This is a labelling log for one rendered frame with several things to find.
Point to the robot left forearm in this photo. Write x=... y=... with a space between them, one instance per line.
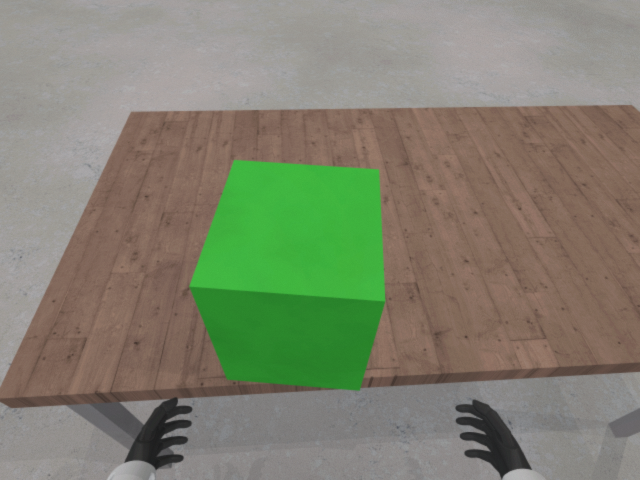
x=134 y=470

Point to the table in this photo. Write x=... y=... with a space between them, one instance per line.
x=511 y=250

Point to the left robot hand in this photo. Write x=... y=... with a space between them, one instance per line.
x=148 y=444

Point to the carton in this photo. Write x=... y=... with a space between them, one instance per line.
x=290 y=280

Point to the right robot hand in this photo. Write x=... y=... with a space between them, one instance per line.
x=506 y=454

